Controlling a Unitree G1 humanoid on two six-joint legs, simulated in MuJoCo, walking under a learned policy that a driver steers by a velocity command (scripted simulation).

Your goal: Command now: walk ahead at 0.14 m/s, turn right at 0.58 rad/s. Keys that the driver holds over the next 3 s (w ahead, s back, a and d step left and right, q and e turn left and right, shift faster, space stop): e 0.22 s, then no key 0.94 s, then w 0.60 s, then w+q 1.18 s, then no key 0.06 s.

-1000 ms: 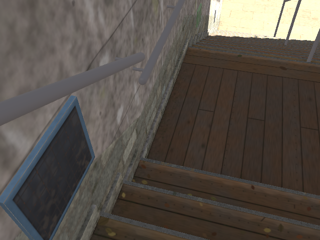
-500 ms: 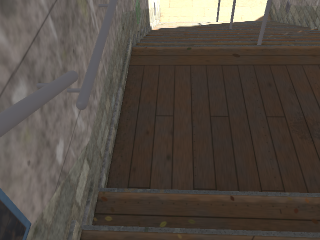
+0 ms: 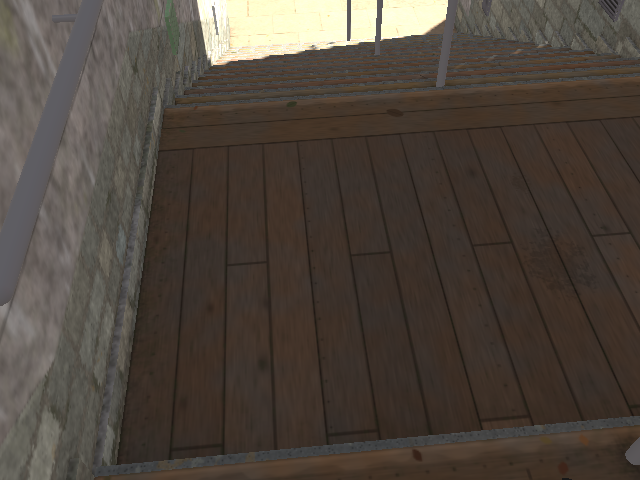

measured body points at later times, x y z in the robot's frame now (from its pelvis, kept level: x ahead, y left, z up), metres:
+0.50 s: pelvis +0.12 +0.08 -0.12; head +0.13 +0.07 +0.33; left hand +0.27 +0.25 -0.24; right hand +0.12 -0.16 -0.26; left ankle +0.17 +0.16 -0.85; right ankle +0.07 -0.07 -0.66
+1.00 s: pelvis +0.13 +0.06 -0.09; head +0.11 +0.07 +0.36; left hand +0.34 +0.21 -0.20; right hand +0.05 -0.18 -0.24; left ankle +0.17 +0.15 -0.85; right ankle +0.05 -0.07 -0.69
